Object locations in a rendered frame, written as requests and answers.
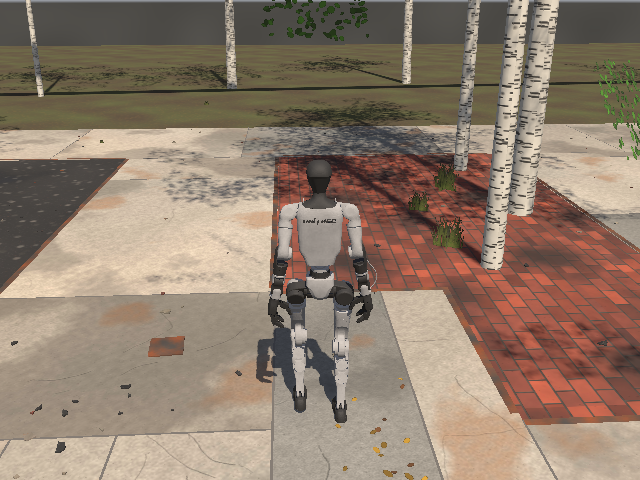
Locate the robot left foot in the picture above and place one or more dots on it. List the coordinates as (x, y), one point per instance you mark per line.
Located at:
(300, 402)

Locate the left robot hand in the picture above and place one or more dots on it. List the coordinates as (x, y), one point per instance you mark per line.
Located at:
(272, 311)

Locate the robot right forearm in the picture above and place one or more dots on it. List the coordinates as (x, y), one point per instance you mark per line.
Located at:
(362, 275)

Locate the right robot hand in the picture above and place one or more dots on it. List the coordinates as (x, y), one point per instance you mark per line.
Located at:
(366, 308)

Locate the robot right thigh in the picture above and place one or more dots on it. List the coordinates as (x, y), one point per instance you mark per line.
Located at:
(343, 296)

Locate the right robot upper arm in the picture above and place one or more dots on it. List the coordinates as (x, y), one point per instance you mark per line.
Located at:
(351, 212)

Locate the left robot upper arm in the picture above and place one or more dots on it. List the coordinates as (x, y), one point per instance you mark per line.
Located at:
(287, 213)

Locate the robot left forearm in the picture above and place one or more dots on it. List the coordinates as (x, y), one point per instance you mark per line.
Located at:
(278, 277)

